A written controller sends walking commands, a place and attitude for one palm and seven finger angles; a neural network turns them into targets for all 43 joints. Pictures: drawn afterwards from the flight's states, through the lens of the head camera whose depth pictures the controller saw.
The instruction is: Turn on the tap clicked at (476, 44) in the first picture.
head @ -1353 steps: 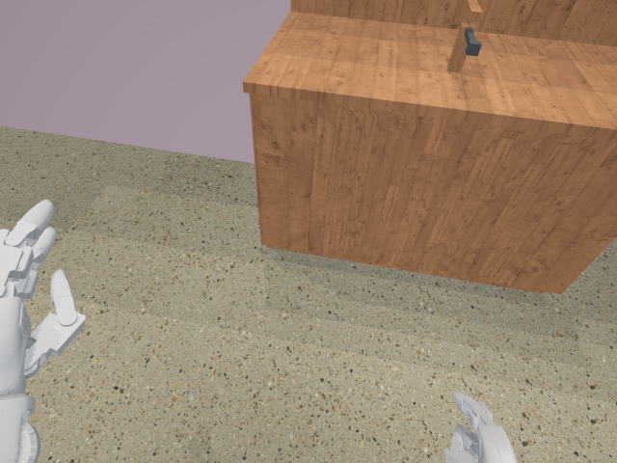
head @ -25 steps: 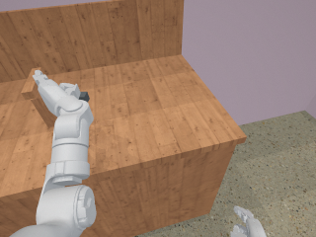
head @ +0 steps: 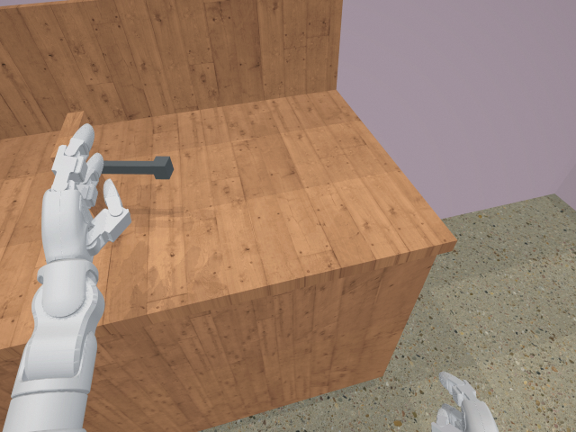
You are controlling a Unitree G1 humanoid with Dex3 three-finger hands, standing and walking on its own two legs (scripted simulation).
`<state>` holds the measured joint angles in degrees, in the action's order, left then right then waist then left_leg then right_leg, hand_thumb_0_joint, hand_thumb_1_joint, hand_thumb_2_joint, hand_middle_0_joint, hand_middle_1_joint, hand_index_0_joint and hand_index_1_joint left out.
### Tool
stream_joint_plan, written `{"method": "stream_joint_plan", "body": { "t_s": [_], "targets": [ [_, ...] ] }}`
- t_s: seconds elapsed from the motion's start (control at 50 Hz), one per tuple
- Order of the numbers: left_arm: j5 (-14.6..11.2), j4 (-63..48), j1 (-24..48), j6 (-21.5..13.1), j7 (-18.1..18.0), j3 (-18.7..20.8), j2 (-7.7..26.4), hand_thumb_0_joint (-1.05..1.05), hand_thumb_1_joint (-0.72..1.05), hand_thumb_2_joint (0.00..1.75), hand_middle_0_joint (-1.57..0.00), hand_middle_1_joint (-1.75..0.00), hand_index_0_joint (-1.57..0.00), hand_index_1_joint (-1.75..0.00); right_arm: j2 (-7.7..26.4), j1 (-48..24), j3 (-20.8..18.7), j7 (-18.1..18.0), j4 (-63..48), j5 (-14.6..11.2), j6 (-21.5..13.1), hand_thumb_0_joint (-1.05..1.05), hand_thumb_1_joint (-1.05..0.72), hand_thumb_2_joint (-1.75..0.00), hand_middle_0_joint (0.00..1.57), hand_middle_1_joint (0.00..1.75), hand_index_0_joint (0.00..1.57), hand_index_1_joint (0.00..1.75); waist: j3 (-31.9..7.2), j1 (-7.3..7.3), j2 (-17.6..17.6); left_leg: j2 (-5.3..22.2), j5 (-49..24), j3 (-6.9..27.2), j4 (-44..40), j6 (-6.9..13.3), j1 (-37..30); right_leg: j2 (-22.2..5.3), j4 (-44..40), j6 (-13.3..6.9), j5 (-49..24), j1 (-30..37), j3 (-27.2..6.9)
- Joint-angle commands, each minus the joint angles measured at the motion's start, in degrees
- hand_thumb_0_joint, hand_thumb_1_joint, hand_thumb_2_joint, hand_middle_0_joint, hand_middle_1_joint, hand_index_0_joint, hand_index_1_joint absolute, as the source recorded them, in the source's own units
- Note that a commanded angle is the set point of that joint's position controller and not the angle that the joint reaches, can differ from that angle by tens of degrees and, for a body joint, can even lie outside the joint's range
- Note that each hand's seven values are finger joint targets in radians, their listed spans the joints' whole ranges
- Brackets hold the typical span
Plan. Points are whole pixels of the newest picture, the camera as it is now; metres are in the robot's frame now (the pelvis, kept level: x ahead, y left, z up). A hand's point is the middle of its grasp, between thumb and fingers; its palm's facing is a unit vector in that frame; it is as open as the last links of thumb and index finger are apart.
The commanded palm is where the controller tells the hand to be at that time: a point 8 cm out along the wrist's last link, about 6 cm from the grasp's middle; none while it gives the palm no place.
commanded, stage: draw the hand back beside the body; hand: left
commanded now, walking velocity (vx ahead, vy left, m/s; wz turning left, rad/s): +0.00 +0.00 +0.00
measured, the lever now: (162, 167) +0.48 +0.28 +0.12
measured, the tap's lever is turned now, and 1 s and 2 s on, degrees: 72 72 72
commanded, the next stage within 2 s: step back with the hand held close in 0.94 s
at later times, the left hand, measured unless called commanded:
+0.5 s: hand (94, 272) +0.23 +0.25 +0.16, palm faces +0.37 -0.89 -0.28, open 7.5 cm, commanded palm +0.19 +0.29 +0.17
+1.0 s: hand (83, 297) +0.20 +0.25 +0.15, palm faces +0.40 -0.86 -0.32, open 7.4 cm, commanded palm +0.16 +0.29 +0.17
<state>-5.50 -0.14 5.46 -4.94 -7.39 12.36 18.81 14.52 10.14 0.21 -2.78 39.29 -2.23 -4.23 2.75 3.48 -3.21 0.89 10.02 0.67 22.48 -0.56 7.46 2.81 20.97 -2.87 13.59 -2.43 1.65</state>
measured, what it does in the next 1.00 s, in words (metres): stands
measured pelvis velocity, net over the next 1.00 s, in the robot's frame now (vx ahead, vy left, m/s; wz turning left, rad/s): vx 0.01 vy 0.01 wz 0.00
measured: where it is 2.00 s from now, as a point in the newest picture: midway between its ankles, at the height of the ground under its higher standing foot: outside the picture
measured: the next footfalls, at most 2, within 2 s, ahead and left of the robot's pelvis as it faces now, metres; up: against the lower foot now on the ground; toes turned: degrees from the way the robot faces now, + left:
none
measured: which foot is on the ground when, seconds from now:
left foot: down 0.00-1.00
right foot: down 0.00-1.00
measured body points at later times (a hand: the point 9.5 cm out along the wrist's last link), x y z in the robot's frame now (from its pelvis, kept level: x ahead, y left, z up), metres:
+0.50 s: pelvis +0.01 +0.02 +0.00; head -0.02 +0.00 +0.45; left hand +0.21 +0.30 +0.17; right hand +0.20 -0.20 -0.08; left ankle +0.03 +0.13 -0.74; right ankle -0.02 -0.09 -0.74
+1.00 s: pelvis +0.01 +0.01 +0.00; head -0.02 +0.00 +0.45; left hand +0.18 +0.30 +0.17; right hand +0.21 -0.20 -0.08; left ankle +0.03 +0.13 -0.74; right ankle -0.02 -0.09 -0.74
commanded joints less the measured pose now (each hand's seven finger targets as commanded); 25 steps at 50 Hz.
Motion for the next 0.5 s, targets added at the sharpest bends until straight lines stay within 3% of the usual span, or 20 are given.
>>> {"method": "stream_joint_plan", "body": {
  "t_s": [0.0,0.1,0.14,0.18,0.24,0.3,0.34,0.4,0.48],
  "targets": [
    [0.2,-14.4,10.9,-5.4,0.5,4.5,11.3,0.00,0.90,0.90,-0.18,-0.23,-0.18,-0.23,5.3,-8.9,-1.9,-0.3,-10.5,0.6,-3.1,0.00,-0.90,-0.90,0.20,0.30,0.20,0.30,-12.2,-1.11,1.9,-0.2,-6.1,-1.0,-2.8,2.9,-9.1,-2.3,-5.0,1.3,-10.7,-2.9,-1.3],
    [-0.2,-18.8,2.9,-5.8,1.3,7.5,12.3,0.00,0.90,0.90,-0.18,-0.25,-0.18,-0.25,4.4,-9.5,-1.6,-0.2,-11.6,1.1,-2.4,0.00,-0.90,-0.90,0.20,0.30,0.20,0.30,-10.5,-0.36,2.1,0.5,-7.6,-1.3,-2.9,2.5,-7.9,-2.2,-5.2,1.3,-12.2,-2.1,-1.0],
    [0.1,-20.9,1.5,-5.9,1.4,7.5,12.0,0.00,0.90,0.90,-0.19,-0.26,-0.19,-0.26,4.2,-9.4,-1.4,-0.2,-11.9,1.2,-2.4,0.00,-0.90,-0.90,0.20,0.30,0.20,0.30,-9.5,-0.44,-0.9,0.5,-7.6,-1.2,-3.2,2.4,-7.8,-2.3,-5.3,1.1,-11.7,-2.5,-1.0],
    [-0.1,-21.4,-0.8,-5.5,1.6,7.7,11.6,0.00,0.90,0.90,-0.19,-0.26,-0.19,-0.26,4.1,-9.4,-1.5,-0.1,-12.2,1.3,-2.4,0.00,-0.90,-0.90,0.20,0.30,0.20,0.30,-9.0,-0.44,1.5,0.7,-7.4,-1.3,-2.9,2.5,-7.5,-2.3,-5.6,1.3,-11.6,-2.9,-1.1],
    [0.4,-23.8,-2.0,-5.5,1.7,5.8,9.8,0.00,0.90,0.90,-0.19,-0.27,-0.19,-0.27,4.1,-9.4,-1.4,-0.1,-12.1,1.3,-2.6,0.00,-0.90,-0.90,0.20,0.30,0.20,0.30,-8.1,-0.82,-2.4,0.9,-6.8,-0.8,-3.1,2.1,-8.4,-2.2,-5.7,1.0,-9.7,-3.9,-1.0],
    [0.5,-25.6,-4.9,-5.5,1.5,5.0,9.2,0.00,0.90,0.90,-0.19,-0.28,-0.19,-0.28,4.5,-9.5,-1.4,0.0,-12.4,1.4,-3.2,0.00,-0.90,-0.90,0.20,0.30,0.20,0.30,-8.0,-0.64,0.1,0.9,-6.4,-0.3,-3.2,2.2,-8.3,-2.0,-5.7,0.9,-9.1,-4.0,-0.9],
    [0.6,-27.4,-7.0,-5.5,1.4,5.1,9.1,0.00,0.90,0.90,-0.19,-0.29,-0.19,-0.29,4.5,-9.4,-1.4,-0.1,-12.3,1.6,-3.4,0.00,-0.90,-0.90,0.20,0.30,0.20,0.30,-7.9,-0.55,-1.9,0.9,-6.7,-0.1,-3.2,2.1,-8.5,-2.1,-5.5,0.8,-9.1,-4.0,-0.9],
    [0.6,-28.5,-11.0,-5.6,1.2,6.7,10.0,0.00,0.90,0.90,-0.20,-0.29,-0.20,-0.29,4.7,-9.3,-1.7,0.0,-12.4,1.8,-3.5,0.00,-0.90,-0.90,0.20,0.30,0.20,0.30,-8.2,-0.25,1.8,0.8,-7.1,-0.2,-2.8,2.3,-7.7,-2.2,-5.5,1.0,-9.8,-3.3,-0.9],
    [0.8,-31.0,-15.1,-5.6,1.3,6.5,9.2,0.00,0.90,0.90,-0.20,-0.30,-0.20,-0.30,4.5,-9.3,-1.6,0.1,-12.5,1.7,-3.5,0.00,-0.90,-0.90,0.20,0.30,0.20,0.30,-7.0,-0.14,-2.2,0.9,-7.1,0.0,-2.5,1.9,-7.1,-2.3,-5.2,0.7,-9.4,-3.7,-0.9]
  ]
}}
